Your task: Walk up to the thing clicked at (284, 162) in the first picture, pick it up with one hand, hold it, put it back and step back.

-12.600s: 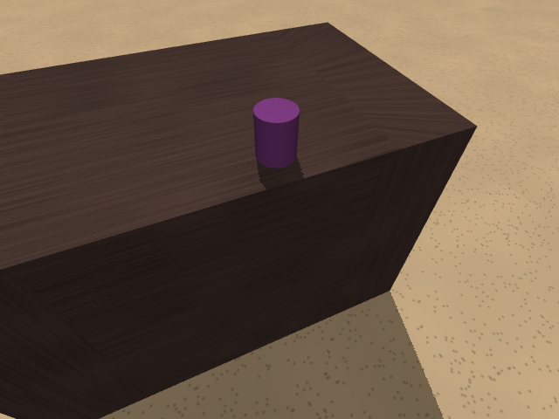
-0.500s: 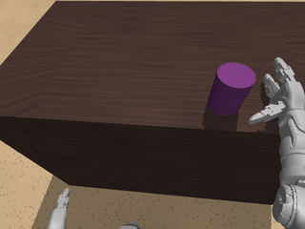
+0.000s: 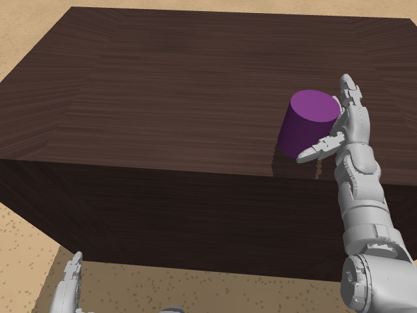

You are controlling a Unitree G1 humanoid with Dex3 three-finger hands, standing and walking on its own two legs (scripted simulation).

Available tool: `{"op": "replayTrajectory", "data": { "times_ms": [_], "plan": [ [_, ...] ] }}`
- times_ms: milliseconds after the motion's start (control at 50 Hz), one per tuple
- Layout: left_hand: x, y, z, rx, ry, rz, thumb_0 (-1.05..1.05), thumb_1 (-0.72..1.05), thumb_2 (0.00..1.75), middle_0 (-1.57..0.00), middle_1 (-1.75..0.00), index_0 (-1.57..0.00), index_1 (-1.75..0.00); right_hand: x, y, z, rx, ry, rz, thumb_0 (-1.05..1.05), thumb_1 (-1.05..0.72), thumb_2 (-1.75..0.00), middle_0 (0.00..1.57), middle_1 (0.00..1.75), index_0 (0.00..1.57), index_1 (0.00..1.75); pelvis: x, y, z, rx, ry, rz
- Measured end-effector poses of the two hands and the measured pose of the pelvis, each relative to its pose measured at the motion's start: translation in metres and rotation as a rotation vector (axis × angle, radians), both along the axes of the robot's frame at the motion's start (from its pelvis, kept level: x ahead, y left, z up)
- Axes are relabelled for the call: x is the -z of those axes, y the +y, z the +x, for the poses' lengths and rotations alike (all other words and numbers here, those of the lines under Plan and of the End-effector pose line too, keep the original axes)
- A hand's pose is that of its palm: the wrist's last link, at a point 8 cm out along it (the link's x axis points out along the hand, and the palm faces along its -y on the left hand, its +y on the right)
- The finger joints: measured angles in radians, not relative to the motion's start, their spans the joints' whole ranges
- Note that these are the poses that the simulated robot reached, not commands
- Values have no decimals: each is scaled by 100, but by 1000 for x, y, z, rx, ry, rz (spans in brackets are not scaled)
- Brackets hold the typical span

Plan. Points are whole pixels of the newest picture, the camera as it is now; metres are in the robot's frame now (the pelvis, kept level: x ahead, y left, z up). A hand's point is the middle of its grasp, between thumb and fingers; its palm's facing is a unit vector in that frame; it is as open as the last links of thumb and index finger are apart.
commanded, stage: close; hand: right
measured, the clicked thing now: (305, 125) +0.46 -0.16 +0.11
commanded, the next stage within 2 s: settle in 0.80 s
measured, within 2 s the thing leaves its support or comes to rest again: leaves its support in 1.06 s
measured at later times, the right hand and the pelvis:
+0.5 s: hand (305, 123) +0.45 -0.15 +0.12, palm faces +0.11 +0.99 +0.01, open 13.9 cm; pelvis +0.00 +0.00 +0.00, yaw +1 degrees
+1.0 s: hand (309, 120) +0.46 -0.16 +0.13, palm faces +0.08 +1.00 -0.03, open 11.8 cm; pelvis +0.00 +0.00 +0.00, yaw +0 degrees
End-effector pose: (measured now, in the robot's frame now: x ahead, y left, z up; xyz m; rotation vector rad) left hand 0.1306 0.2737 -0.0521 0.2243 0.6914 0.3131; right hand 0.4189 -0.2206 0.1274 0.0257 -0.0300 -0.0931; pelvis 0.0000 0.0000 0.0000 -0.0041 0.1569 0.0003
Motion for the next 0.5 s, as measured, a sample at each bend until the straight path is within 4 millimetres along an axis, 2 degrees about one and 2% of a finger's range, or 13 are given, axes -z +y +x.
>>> {"op": "replayTrajectory", "data": {
  "times_ms": [80, 180, 280, 400, 500],
  "plan": [
    [-7, 2, 0, -5, -21, 9, -1, -54, 6, -5, -6, -5, -5, -5, 9, 3, 7, 2, 1, -1, 61, -4, 4, 5, 5, 5, -1, 0, 1, -5, -3, 2],
    [8, -9, -4, -8, 14, -46, -1, -55, 7, -5, -5, -5, -5, -3, 13, 1, 5, 22, -27, -1, 61, -3, 12, 8, 13, 8, -1, -2, -1, -9, -1, 3],
    [12, -16, -3, -9, 6, -74, -1, -55, 7, -5, -5, -5, -5, 5, 14, 1, 16, 41, -33, -1, 61, -5, 27, 16, 28, 16, 0, -3, -3, -6, -1, 0],
    [-7, -6, -1, -4, -43, -9, -1, -55, 7, -5, -5, -5, -5, 10, 20, 2, 11, 33, 2, -1, 58, -12, 48, 30, 49, 30, 0, -3, -3, -7, -1, -1],
    [-1, -1, -10, -19, 0, 3, -1, -54, 7, -5, -5, -5, -5, 8, 18, 6, 13, 12, -21, -1, 52, -21, 65, 43, 66, 43, 1, -4, -4, -9, 9, 3]
  ]
}}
